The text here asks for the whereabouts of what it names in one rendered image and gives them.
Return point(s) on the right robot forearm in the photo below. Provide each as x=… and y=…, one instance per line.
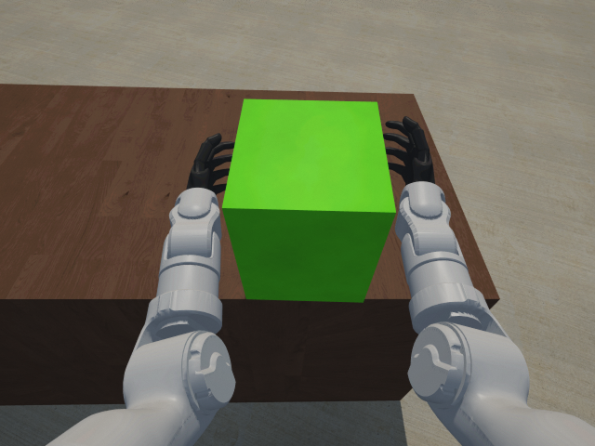
x=435, y=269

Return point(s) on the robot right hand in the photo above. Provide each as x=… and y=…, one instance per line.
x=416, y=158

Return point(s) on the robot right upper arm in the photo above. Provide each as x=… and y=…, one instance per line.
x=477, y=384

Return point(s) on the robot left hand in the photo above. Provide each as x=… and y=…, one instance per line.
x=202, y=174

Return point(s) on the carton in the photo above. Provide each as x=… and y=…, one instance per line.
x=308, y=203

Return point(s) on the robot left upper arm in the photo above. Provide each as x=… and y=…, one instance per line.
x=173, y=388

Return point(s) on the left robot forearm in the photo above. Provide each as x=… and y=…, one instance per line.
x=187, y=293

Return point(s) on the pedestal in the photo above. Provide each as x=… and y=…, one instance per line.
x=88, y=177

